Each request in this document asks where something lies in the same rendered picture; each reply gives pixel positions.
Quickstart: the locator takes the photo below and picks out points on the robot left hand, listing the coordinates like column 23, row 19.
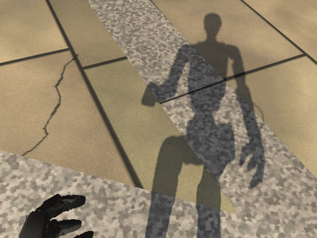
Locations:
column 38, row 224

